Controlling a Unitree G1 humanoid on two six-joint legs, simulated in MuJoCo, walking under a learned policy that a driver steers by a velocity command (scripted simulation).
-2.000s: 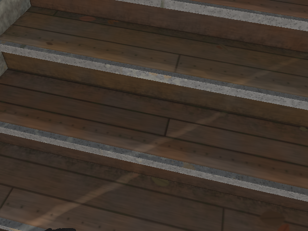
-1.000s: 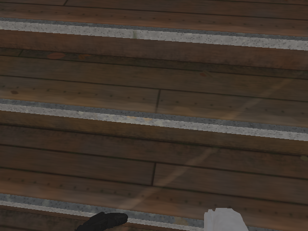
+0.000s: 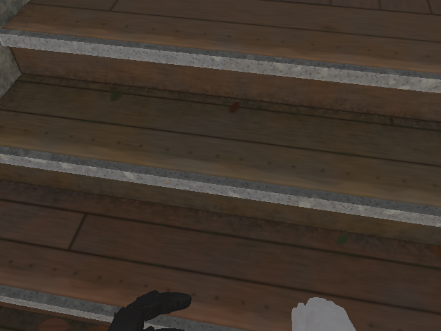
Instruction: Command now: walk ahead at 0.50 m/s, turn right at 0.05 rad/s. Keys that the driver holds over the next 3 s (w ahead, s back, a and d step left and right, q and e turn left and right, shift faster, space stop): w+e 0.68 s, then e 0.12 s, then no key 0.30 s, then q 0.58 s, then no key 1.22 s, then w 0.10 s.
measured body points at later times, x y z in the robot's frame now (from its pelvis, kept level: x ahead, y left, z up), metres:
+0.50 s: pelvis +0.33 -0.01 +0.16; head +0.33 -0.02 +0.61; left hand +0.22 +0.15 +0.01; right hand +0.62 -0.17 +0.13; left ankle +0.51 +0.07 -0.43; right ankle +0.17 -0.11 -0.58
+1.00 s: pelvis +0.59 -0.06 +0.31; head +0.60 -0.06 +0.76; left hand +0.89 -0.05 +0.24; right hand +0.42 -0.16 +0.15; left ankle +0.51 +0.08 -0.43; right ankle +0.69 -0.24 -0.22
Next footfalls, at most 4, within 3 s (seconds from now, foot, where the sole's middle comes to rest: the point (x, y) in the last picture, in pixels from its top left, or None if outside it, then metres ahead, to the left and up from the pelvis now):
0.06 right None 0.21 -0.11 -0.63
0.52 left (201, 272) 0.55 0.07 -0.47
1.06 right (336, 171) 0.74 -0.27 -0.32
1.58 left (241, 157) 0.79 -0.03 -0.32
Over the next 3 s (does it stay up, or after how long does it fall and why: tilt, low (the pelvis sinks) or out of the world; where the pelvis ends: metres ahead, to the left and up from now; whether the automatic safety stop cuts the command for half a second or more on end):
stays up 0.75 -0.16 0.46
